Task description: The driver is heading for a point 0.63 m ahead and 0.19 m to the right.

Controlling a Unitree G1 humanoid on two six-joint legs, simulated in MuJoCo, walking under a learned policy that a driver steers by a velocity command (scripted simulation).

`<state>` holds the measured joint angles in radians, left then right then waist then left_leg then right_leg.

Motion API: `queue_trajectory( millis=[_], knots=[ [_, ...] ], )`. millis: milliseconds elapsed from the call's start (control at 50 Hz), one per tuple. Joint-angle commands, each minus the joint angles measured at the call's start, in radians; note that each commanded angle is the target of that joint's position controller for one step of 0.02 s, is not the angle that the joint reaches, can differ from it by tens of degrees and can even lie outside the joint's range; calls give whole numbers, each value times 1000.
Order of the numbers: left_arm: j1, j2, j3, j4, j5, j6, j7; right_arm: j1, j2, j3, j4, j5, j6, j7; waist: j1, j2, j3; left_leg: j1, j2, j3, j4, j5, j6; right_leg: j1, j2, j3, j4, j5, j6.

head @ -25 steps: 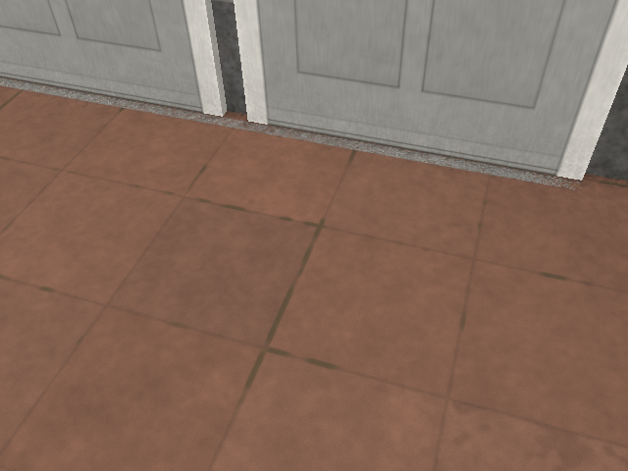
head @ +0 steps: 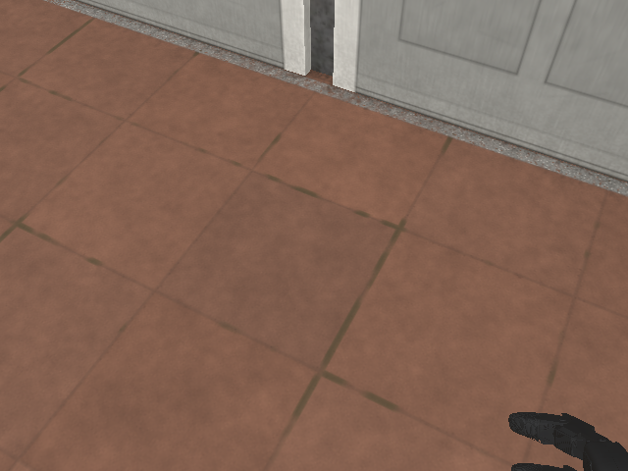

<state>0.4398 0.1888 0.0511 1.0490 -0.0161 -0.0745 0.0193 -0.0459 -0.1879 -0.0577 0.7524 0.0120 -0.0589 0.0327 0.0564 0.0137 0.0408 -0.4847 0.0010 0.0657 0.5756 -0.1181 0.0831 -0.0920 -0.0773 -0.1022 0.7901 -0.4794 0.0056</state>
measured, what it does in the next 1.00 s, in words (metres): walks ahead, turning right: right foot, then left foot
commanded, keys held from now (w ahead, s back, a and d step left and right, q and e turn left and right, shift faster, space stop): w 0.02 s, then w+e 0.78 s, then no key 0.20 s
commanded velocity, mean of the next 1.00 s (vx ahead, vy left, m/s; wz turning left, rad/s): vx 0.47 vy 0.00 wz -0.39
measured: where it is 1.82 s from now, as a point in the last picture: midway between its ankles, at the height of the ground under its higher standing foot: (441, 393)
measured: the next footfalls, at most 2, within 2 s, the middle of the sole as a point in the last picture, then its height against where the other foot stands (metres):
right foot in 0.50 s outside the picture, level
left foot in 0.98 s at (401, 343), level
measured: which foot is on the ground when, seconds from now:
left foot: down 0.00-0.52, up 0.54-0.96, down 0.98-1.00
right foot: up 0.00-0.48, down 0.50-0.98, up 1.00-1.00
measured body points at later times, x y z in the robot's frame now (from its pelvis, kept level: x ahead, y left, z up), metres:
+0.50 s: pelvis +0.26 -0.06 -0.01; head +0.29 -0.08 +0.44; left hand +0.49 +0.14 -0.11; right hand +0.23 -0.33 -0.15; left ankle +0.10 +0.10 -0.72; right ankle +0.36 -0.18 -0.72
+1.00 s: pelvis +0.52 -0.14 +0.00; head +0.55 -0.16 +0.45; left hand +0.69 +0.09 -0.12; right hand +0.64 -0.45 -0.07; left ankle +0.69 -0.10 -0.72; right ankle +0.37 -0.18 -0.72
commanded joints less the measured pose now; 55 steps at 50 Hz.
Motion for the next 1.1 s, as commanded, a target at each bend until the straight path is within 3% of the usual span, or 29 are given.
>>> queue_trajectory(
  millis=[20,40,60,100,140,200,300,400,460,480,500,520,540,560,580,600,620,640,740,800,880,920,960,980,1000,1020,1040,1060,1100],
  knots=[
    [-57,101,22,-121,-35,-72,-24,391,-171,-55,66,-15,8,-30,-171,131,-357,865,358,-601,-224,132,261,-729,36,213,632,-43,-34],
    [-123,106,25,-140,-39,-70,-13,290,-122,-44,49,-5,1,-30,-130,78,-243,686,320,-434,-246,180,212,-726,-17,180,584,56,-36],
    [-159,106,33,-151,-26,-60,0,219,-81,-34,44,-4,-10,-25,-90,34,-178,531,284,-346,-294,183,178,-682,-48,169,520,128,-33],
    [-112,73,40,-146,-18,-22,7,186,-42,-25,67,-17,-30,-18,-26,58,-127,345,246,-242,-360,153,143,-558,-83,191,450,193,-38],
    [-119,61,40,-151,-19,4,17,234,-95,-39,100,-30,-43,-20,-15,55,-79,273,256,-200,-417,103,146,-589,-85,202,461,231,-36],
    [-221,88,47,-183,-14,13,19,273,-121,-43,127,-34,-48,-41,-25,50,-19,278,256,-128,-449,111,130,-704,-71,248,351,373,-26],
    [-379,75,35,-235,1,14,-26,303,-153,-44,140,-23,-54,-66,-61,42,0,308,229,21,-460,144,80,-620,-41,155,45,600,-28],
    [-490,82,26,-294,2,31,-55,370,-187,-65,166,-2,-30,-73,-106,31,49,542,297,68,-384,202,51,-685,-36,109,-101,448,-72],
    [-431,126,44,-313,5,39,-70,331,-232,-81,147,12,-15,-74,-55,85,-17,561,300,117,-205,614,17,-495,43,12,-129,273,-125],
    [-310,160,64,-288,1,36,-69,298,-244,-81,138,13,-7,-76,18,73,-77,539,267,148,-35,724,-5,-337,95,-28,-188,294,-149],
    [-139,230,101,-238,-1,34,-59,308,-226,-73,127,7,-4,-78,83,29,-170,408,213,164,216,655,-40,-65,128,8,-219,342,-185],
    [-38,358,132,-225,-6,31,-42,363,-137,-45,77,-29,-17,-72,56,-206,-266,-9,93,155,616,111,-110,298,-118,458,-256,341,-328],
    [-27,357,117,-249,-4,18,-48,357,-91,-19,48,-21,-61,-54,26,-279,-421,-240,-62,-73,829,-449,-124,474,-255,930,-474,209,-451],
    [-24,282,94,-255,11,13,-47,253,-157,-36,29,22,-91,-40,66,-185,-374,-353,-6,-163,878,-386,-93,469,-234,845,-505,210,-386],
    [-76,232,82,-263,9,9,-41,206,-155,-32,20,30,-105,-39,50,-134,-277,-377,39,-150,833,-303,-68,353,-200,699,-485,271,-344],
    [-159,199,71,-284,5,7,-39,191,-156,-35,26,7,-107,-48,5,-47,-204,-319,84,-146,749,-233,-64,184,-161,581,-487,357,-314],
    [-218,166,60,-301,9,5,-37,188,-172,-47,24,-10,-96,-56,-36,-37,-166,-232,115,-145,670,-197,-65,45,-131,504,-505,442,-297],
    [-236,152,55,-312,14,2,-35,196,-172,-51,16,-13,-80,-58,-61,-46,-153,-174,125,-149,631,-182,-70,-32,-110,480,-526,470,-293],
    [-174,207,69,-316,-2,-6,-8,92,-127,-40,-35,-28,-48,-63,-52,-48,-91,-181,90,-123,325,-2,-125,-135,-56,384,-560,565,-276],
    [-137,204,70,-313,-8,2,-1,-6,-109,-28,-64,-20,-53,-51,-13,-94,-71,-118,40,-117,99,162,-127,-159,-14,355,-545,491,-238],
    [-80,189,68,-292,-6,20,5,-63,-121,-24,-95,-19,-65,-31,22,-119,-69,-55,-9,-96,-37,232,-107,-100,-23,361,-434,655,-201],
    [-76,179,65,-295,-2,30,13,-46,-141,-29,-100,-24,-74,-21,14,-125,-91,-36,-20,-103,-83,188,-79,-26,-41,404,-352,706,-183],
    [-126,173,63,-317,-1,33,18,50,-161,-37,-80,-36,-88,-19,-47,-130,-131,94,-31,-84,-179,244,-35,2,-11,407,-235,813,-147],
    [-148,152,56,-341,7,27,16,134,-194,-44,-66,-53,-95,-23,-81,-107,-202,274,38,-124,-159,482,1,-55,42,384,-116,793,-109],
    [-99,110,42,-363,25,17,12,246,-245,-53,-58,-76,-94,-27,-94,48,-334,592,235,-295,-51,918,110,-265,126,336,155,436,-54],
    [57,117,32,-339,9,13,5,315,-227,-49,-29,-55,-75,-22,-72,289,-493,809,446,-565,-52,997,292,-459,209,299,419,-231,7],
    [57,203,47,-319,0,22,-2,309,-193,-43,-40,-19,-54,-22,-84,186,-486,758,431,-626,-94,672,284,-521,152,331,518,-228,25],
    [-53,223,54,-333,-7,42,0,245,-163,-33,-54,-14,-35,-29,-97,110,-356,642,377,-548,-131,456,241,-580,121,291,559,-152,46],
    [-157,187,50,-356,11,80,11,131,-104,-1,-62,-29,-10,-32,-58,28,-196,342,288,-423,-218,244,183,-519,53,246,439,-58,54]
  ],
)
